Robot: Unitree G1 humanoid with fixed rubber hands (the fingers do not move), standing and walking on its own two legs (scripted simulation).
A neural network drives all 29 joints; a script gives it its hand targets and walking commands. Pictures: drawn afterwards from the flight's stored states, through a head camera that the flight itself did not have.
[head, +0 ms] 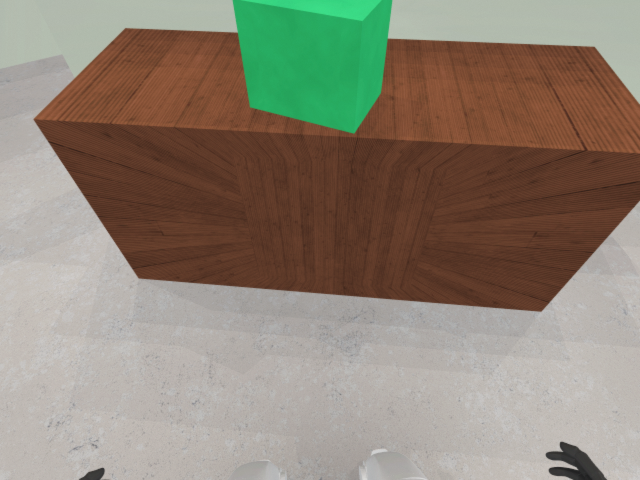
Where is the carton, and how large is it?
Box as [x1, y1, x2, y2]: [233, 0, 391, 133]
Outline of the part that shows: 233,0 250,106 353,133 380,93 391,0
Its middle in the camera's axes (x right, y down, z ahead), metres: -0.01 -0.44 +0.87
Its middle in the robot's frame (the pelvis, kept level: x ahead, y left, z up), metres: +0.96 +0.03 +0.07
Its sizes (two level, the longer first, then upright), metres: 0.273 0.192 0.236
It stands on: a pedestal, 0.67 m high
